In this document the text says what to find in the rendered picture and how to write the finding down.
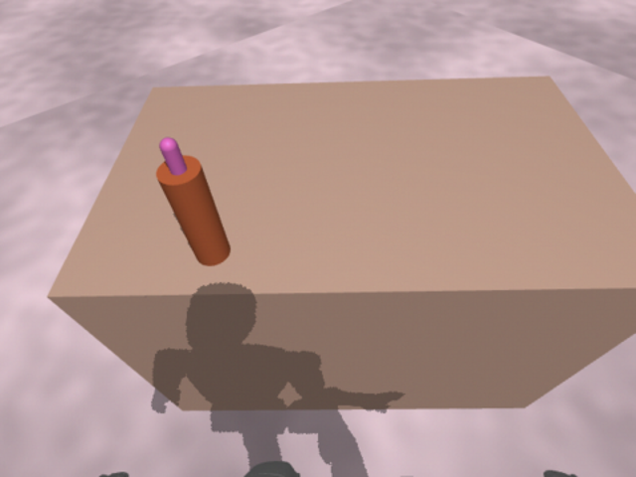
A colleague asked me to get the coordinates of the bottle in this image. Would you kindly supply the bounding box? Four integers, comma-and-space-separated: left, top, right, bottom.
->
156, 137, 231, 266

